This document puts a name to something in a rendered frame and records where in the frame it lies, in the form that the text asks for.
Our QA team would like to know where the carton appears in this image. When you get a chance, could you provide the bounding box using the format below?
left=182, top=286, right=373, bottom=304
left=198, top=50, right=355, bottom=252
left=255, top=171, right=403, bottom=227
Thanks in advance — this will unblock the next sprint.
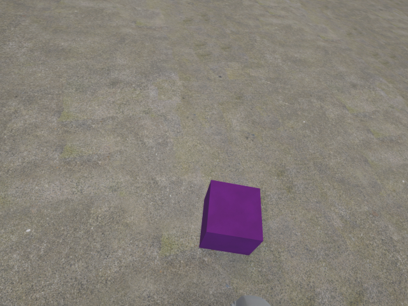
left=199, top=180, right=263, bottom=255

